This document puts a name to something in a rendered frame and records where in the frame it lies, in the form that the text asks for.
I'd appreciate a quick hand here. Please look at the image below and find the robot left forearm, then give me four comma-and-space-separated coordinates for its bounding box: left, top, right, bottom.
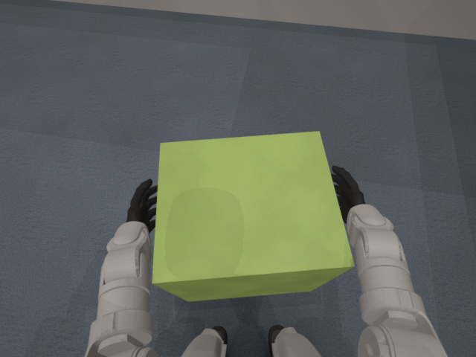
85, 221, 154, 357

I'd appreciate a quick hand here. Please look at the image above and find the robot right upper arm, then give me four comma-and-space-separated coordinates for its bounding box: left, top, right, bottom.
358, 324, 447, 357

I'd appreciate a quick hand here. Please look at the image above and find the robot left shin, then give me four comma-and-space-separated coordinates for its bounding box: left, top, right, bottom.
202, 329, 222, 341

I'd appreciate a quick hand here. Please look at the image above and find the right robot hand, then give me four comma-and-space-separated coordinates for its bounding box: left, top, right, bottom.
331, 166, 365, 224

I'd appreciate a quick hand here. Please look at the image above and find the left robot thigh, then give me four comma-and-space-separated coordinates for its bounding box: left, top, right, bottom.
181, 334, 227, 357

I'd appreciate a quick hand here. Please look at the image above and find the carton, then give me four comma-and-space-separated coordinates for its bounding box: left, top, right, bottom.
152, 131, 355, 302

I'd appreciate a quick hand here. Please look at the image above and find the robot right forearm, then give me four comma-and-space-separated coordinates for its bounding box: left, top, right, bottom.
347, 204, 448, 357

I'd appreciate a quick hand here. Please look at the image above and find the left robot hand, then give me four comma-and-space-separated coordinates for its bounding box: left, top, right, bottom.
126, 179, 158, 234

